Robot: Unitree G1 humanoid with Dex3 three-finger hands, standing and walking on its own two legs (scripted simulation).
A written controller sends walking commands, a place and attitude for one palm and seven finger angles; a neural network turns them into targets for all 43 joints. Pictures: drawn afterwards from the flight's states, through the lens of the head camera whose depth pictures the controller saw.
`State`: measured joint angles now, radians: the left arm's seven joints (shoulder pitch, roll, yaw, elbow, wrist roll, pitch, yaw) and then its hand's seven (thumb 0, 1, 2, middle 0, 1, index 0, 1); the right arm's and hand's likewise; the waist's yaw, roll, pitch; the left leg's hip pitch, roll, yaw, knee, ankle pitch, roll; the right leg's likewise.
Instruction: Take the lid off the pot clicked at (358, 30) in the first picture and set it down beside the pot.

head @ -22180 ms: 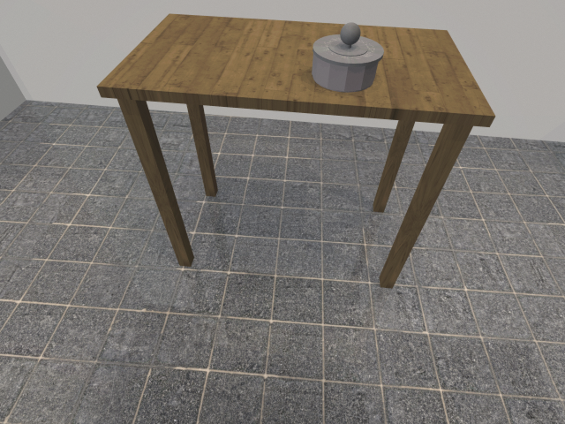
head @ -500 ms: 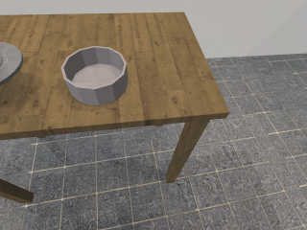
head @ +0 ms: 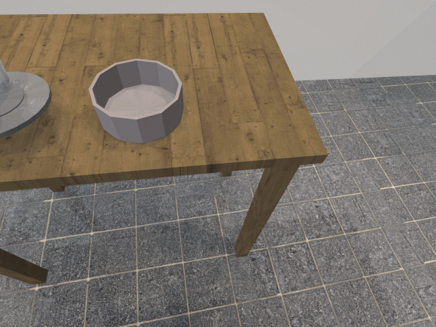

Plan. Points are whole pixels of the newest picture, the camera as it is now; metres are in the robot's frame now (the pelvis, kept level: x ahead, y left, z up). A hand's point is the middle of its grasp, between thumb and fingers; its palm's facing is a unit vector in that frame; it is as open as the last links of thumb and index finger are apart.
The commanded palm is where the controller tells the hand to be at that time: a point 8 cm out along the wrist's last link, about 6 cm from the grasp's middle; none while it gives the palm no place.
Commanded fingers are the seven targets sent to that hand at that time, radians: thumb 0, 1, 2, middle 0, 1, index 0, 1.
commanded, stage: lower the lid onto the table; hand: left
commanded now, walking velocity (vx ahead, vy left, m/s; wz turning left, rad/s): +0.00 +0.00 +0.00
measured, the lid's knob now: out of the picture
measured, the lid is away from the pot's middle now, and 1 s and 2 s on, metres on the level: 0.23 0.24 0.25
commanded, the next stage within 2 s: open the fingers wide in 0.76 s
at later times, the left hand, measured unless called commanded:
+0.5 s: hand out of the picture +0.48 +0.33 +0.16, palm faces -0.43 -0.25 -0.87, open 7.3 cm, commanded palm +0.52 +0.34 +0.22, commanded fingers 0.00 0.83 0.62 -0.87 -1.08 -0.85 -1.08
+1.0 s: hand out of the picture +0.46 +0.35 +0.14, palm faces -0.40 -0.14 -0.91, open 7.3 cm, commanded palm +0.48 +0.34 +0.20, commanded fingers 0.00 0.69 0.58 -0.75 -1.06 -0.74 -1.06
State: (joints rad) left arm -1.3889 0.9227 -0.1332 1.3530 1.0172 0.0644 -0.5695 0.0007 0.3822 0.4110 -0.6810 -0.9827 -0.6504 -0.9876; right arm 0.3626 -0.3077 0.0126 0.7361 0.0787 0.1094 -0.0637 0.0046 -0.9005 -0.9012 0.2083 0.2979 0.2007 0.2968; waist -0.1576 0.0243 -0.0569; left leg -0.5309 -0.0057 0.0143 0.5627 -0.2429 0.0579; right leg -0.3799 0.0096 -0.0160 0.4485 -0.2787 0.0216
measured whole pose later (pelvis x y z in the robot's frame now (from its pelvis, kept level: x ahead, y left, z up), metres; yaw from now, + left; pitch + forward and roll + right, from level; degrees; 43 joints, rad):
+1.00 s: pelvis -0.01 +0.01 -0.01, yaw -1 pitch +14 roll -4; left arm -1.13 0.93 -0.03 1.15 1.01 -0.09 -0.48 0.01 0.40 0.42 -0.68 -0.99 -0.64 -1.00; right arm 0.41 -0.30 -0.01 0.69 0.08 0.18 -0.08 0.00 -0.90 -0.90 0.21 0.30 0.20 0.30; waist -0.14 0.03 -0.09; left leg -0.65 0.01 0.02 0.69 -0.29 0.06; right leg -0.49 0.02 -0.01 0.57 -0.32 0.03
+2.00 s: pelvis -0.01 +0.02 -0.01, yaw -1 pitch +13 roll -4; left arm -1.17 0.89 -0.07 1.17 1.01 -0.11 -0.45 0.00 -0.06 0.79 -0.43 -0.75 -0.42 -0.75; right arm 0.40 -0.29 -0.01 0.68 0.09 0.21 -0.08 0.01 -0.90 -0.90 0.21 0.30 0.20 0.30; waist -0.14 0.03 -0.08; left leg -0.63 -0.01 0.02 0.67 -0.28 0.08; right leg -0.48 0.01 0.00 0.56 -0.31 0.02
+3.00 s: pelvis -0.01 +0.01 +0.00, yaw +1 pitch +11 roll -3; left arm -1.36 0.93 -0.14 1.16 1.00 -0.01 -0.56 0.00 -0.09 0.82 -0.45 -0.71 -0.44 -0.71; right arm 0.35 -0.29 0.01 0.68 0.09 0.21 -0.06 0.01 -0.90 -0.90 0.21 0.30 0.20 0.30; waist -0.13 0.04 -0.07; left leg -0.55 -0.02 0.01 0.61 -0.25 0.07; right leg -0.39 0.00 -0.02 0.49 -0.29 0.03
